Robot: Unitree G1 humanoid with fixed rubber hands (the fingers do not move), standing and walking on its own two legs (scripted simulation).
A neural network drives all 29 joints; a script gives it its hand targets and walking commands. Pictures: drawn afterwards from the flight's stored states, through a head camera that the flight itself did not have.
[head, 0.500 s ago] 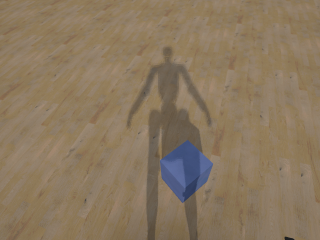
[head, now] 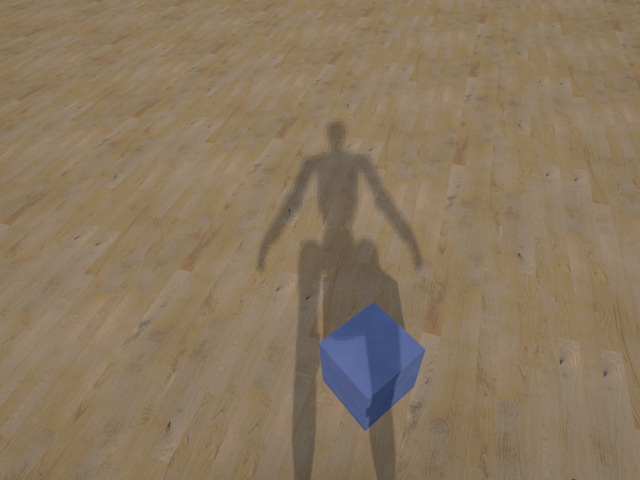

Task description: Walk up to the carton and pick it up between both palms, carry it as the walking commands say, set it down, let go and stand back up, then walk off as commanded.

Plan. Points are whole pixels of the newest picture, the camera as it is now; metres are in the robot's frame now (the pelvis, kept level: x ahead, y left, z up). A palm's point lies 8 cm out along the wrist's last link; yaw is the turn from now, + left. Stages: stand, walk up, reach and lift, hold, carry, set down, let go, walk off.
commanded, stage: walk up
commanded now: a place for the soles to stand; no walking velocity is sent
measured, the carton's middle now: (369, 366) +0.55 -0.09 -0.64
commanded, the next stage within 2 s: none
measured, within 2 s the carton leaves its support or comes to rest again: neither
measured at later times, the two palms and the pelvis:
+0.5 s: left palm out of the picture +0.09 +0.24 -0.10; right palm out of the picture +0.09 -0.46 -0.10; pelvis +0.01 -0.12 -0.02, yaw +7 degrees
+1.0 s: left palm out of the picture +0.12 +0.04 -0.10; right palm out of the picture +0.28 -0.63 -0.13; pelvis +0.12 -0.32 -0.04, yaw +18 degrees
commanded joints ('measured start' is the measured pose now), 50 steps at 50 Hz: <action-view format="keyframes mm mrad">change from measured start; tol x32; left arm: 1 -80 202 25 -25 9 -11 6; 50 95 406 170 -391 57 66 -47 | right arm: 1 -102 -178 -40 -14 -15 -22 -23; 7 256 -401 -130 11 -26 -36 -82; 25 14 -246 -72 -132 4 -32 -131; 35 647 -271 -140 42 9 -23 -144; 43 -38 -387 -127 -142 -16 -86 -160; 50 108 -284 -93 -123 -15 -37 -145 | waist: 1 -10 -13 -35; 21 31 199 29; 24 200 -351 88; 34 -137 -232 -8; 36 -128 284 -107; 50 77 -297 97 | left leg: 1 157 122 -109 -159 125 44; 8 190 415 -739 -361 -515 267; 21 -69 250 -412 -166 -266 176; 24 -585 -104 -79 490 -370 19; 30 -389 1 -41 530 -115 10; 35 377 -65 313 -254 237 53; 37 587 380 -536 -39 398 319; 45 -111 229 -110 -55 -131 135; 50 -460 -49 -124 743 -367 18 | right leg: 1 32 -126 139 -245 141 -48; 11 -395 -81 109 400 -124 23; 22 134 -83 73 -49 -179 -28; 25 123 -358 562 -505 -486 27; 34 127 -5 -178 102 1299 362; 35 -19 60 -235 492 1188 333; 36 -380 28 -3 874 -107 185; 37 -570 -28 215 1002 -335 131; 46 164 -89 -40 70 -39 -30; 50 6 -313 557 -363 -272 -112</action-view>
